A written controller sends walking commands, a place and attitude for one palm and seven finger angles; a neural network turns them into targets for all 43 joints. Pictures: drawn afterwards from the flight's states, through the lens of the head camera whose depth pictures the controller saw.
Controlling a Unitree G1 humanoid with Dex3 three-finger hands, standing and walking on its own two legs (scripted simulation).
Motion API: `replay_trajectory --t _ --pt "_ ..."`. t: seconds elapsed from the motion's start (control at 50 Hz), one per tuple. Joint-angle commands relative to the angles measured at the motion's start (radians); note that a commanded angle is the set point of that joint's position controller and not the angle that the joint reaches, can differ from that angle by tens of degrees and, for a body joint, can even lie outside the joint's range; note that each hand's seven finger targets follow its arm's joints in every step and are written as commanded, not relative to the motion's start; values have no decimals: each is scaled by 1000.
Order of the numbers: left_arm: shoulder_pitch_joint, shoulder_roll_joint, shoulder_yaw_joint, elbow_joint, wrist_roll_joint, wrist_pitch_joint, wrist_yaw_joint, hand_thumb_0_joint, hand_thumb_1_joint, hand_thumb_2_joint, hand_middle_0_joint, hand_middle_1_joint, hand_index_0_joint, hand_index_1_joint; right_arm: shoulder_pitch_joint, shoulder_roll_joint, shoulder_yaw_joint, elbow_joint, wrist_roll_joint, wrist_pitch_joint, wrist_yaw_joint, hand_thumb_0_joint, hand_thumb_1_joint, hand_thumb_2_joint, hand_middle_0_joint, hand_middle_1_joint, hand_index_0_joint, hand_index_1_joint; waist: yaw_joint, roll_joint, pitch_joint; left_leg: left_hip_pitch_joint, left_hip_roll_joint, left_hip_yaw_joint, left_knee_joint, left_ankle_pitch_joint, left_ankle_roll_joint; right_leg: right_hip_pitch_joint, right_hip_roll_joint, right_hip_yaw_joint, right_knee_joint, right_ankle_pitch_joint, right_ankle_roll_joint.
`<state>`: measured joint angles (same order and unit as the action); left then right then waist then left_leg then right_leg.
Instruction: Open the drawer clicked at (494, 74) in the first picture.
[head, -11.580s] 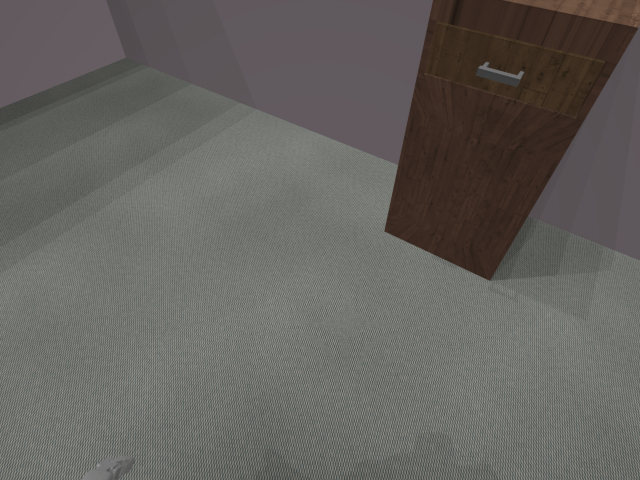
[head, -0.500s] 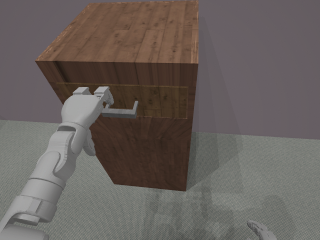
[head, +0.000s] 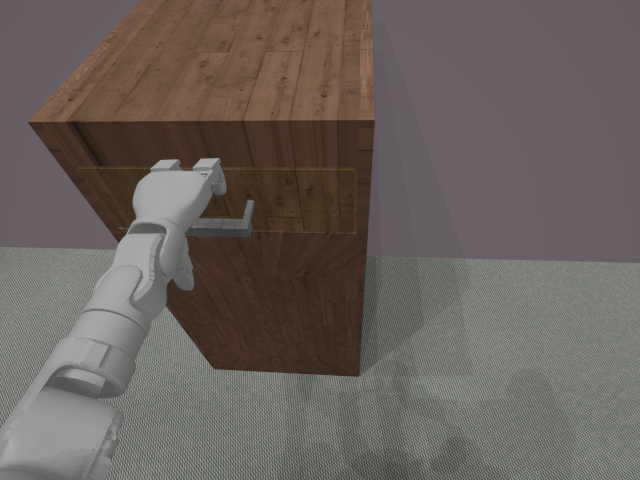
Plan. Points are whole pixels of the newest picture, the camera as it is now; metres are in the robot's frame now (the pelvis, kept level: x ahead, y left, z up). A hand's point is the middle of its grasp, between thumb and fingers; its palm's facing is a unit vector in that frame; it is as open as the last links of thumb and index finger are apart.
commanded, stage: move the hooked fingers above the handle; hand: left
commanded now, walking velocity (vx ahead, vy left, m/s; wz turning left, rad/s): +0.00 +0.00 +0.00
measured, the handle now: (218, 217) +0.49 +0.19 +0.03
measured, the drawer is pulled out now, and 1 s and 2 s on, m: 0.00 0.00 0.00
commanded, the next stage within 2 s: none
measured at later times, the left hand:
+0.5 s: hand (229, 211) +0.45 +0.15 +0.08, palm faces +0.00 -0.02 -1.00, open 13.7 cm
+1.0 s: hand (199, 208) +0.45 +0.19 +0.09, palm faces -0.03 +0.00 -1.00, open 13.7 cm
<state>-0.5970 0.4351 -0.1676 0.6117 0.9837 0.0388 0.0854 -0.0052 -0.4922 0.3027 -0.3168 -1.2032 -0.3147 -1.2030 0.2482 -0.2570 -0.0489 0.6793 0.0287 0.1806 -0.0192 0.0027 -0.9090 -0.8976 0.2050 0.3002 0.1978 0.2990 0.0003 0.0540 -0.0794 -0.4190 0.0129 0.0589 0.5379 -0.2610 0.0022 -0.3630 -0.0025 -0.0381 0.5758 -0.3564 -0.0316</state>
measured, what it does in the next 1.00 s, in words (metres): stands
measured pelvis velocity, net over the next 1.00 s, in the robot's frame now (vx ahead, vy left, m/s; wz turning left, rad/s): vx -0.02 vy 0.00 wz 0.00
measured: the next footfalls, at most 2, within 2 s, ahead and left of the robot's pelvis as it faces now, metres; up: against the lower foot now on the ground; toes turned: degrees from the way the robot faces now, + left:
none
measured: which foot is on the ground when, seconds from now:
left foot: down 0.00-1.00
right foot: down 0.00-1.00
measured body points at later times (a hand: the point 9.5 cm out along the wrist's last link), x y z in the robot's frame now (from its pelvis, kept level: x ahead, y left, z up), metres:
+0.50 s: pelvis -0.01 +0.00 +0.00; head +0.02 -0.03 +0.45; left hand +0.44 +0.15 +0.14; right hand +0.04 -0.26 -0.14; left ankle +0.00 +0.12 -0.73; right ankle -0.05 -0.10 -0.73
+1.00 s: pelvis -0.02 +0.00 +0.00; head +0.03 -0.02 +0.44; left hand +0.44 +0.19 +0.14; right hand +0.03 -0.28 -0.14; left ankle +0.00 +0.12 -0.73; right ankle -0.05 -0.10 -0.73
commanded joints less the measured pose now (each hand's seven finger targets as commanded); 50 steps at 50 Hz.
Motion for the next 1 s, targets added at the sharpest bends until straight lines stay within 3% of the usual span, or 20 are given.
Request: replay_trajectory --t 0.0,0.06,0.12,0.14,0.18,0.2,0.22,0.24,0.26,0.3,0.36,0.44,0.52,0.66,0.72,0.8,0.84,0.9,0.94,0.98 --pt "-487 123 24 -210 -27 -46 8 0 -500 300 -300 -1200 -300 -1200 3 -130 -49 -107 -3 -37 -13 0 -900 -900 200 300 200 300 -55 -95 -346 237 -44 -11 19 361 54 84 22 35 -54 490 6" --pt "-558 122 30 -166 -28 -91 18 0 -500 300 -300 -1200 -300 -1200 28 -122 -47 -86 -2 -39 -20 0 -900 -900 200 300 200 300 -66 -95 -316 223 -48 -19 25 342 54 41 23 32 -46 473 7" --pt "-604 225 126 -91 -5 -110 75 0 -500 300 -300 -1200 -300 -1200 55 -128 -45 -67 -2 -43 -21 0 -900 -900 200 300 200 300 -51 -92 -322 175 -48 -23 28 307 49 31 24 36 -36 412 1" --pt "-624 222 126 -64 4 -106 99 0 -500 300 -300 -1200 -300 -1200 58 -124 -42 -62 -3 -45 -19 0 -900 -900 200 300 200 300 -54 -77 -313 165 -46 -21 32 306 47 13 26 34 -30 405 -1" --pt "-608 319 224 -43 22 -91 149 0 -500 300 -300 -1200 -300 -1200 62 -123 -41 -63 -6 -47 -15 0 -900 -900 200 300 200 300 -14 -28 -377 150 -45 -13 33 337 41 56 27 36 -11 421 -7" --pt "-594 362 264 -26 31 -77 168 0 -500 300 -300 -1200 -300 -1200 61 -126 -40 -64 -12 -44 -15 0 -900 -900 200 300 200 300 5 -38 -418 133 -47 -9 34 356 40 100 27 37 -4 445 -8" --pt "-574 358 259 -4 38 -56 182 0 -500 300 -300 -1200 -300 -1200 51 -119 -35 -74 -9 -42 -14 0 -900 -900 200 300 200 300 13 -23 -431 121 -48 -1 32 359 39 117 26 39 -1 464 -7" --pt "-590 321 222 16 48 -33 189 0 -500 300 -300 -1200 -300 -1200 44 -118 -35 -70 -6 -40 -13 0 -900 -900 200 300 200 300 -10 -32 -394 113 -44 3 33 344 37 86 28 34 -6 450 -3" --pt "-606 313 216 9 49 -19 198 0 -500 300 -300 -1200 -300 -1200 45 -120 -38 -68 -5 -43 -13 0 -900 -900 200 300 200 300 -13 -44 -387 116 -40 9 28 337 39 81 28 34 -15 443 -1" --pt "-613 360 246 39 49 6 209 0 -500 300 -300 -1200 -300 -1200 39 -126 -35 -67 -1 -39 -17 0 -900 -900 200 300 200 300 -12 -86 -391 102 -40 13 15 315 41 115 27 39 -28 427 3" --pt "-625 371 236 58 33 31 196 0 -500 300 -300 -1200 -300 -1200 24 -127 -31 -72 10 -39 -31 0 -900 -900 200 300 200 300 -17 -103 -383 101 -41 21 -7 266 46 139 22 47 -52 405 12" --pt "-649 390 222 116 27 34 160 0 -500 300 -300 -1200 -300 -1200 23 -136 -21 -71 17 -43 -52 0 -900 -900 200 300 200 300 -37 -131 -312 77 -39 22 -29 188 52 118 13 57 -85 333 23" --pt "-634 422 233 148 37 4 130 0 -500 300 -300 -1200 -300 -1200 25 -137 -17 -83 20 -49 -67 0 -900 -900 200 300 200 300 -32 -119 -309 57 -41 23 -34 152 52 122 8 69 -92 287 24" --pt "-624 399 229 120 38 -51 129 0 -500 300 -300 -1200 -300 -1200 44 -136 -25 -93 14 -64 -67 0 -900 -900 200 300 200 300 -35 -93 -327 63 -40 24 -16 170 51 110 8 71 -79 314 21" --pt "-637 392 214 144 45 -55 126 0 -500 300 -300 -1200 -300 -1200 60 -144 -30 -87 15 -72 -64 0 -900 -900 200 300 200 300 -53 -99 -314 53 -37 24 -6 156 52 83 8 73 -81 299 24" --pt "-665 300 129 159 35 -60 92 0 -500 300 -300 -1200 -300 -1200 85 -152 -39 -80 14 -79 -55 0 -900 -900 200 300 200 300 -93 -95 -300 81 -37 19 10 159 55 32 12 68 -86 296 23" --pt "-665 319 139 165 26 -67 77 0 -500 300 -300 -1200 -300 -1200 100 -158 -40 -71 15 -76 -55 0 -900 -900 200 300 200 300 -95 -95 -303 84 -37 13 14 153 56 19 13 67 -82 289 22" --pt "-693 261 98 160 14 -78 65 0 -500 300 -300 -1200 -300 -1200 113 -154 -42 -63 12 -74 -47 0 -900 -900 200 300 200 300 -112 -83 -293 102 -37 5 26 171 56 -14 16 61 -78 290 18" --pt "-691 269 106 146 13 -81 65 0 -500 300 -300 -1200 -300 -1200 118 -156 -43 -62 11 -68 -44 0 -900 -900 200 300 200 300 -104 -63 -301 108 -38 1 32 185 55 -27 21 55 -66 295 14" --pt "-698 229 77 176 8 -71 64 0 -500 300 -300 -1200 -300 -1200 120 -155 -41 -59 12 -67 -42 0 -900 -900 200 300 200 300 -118 -83 -260 98 -37 -5 34 157 54 -69 23 48 -71 254 15"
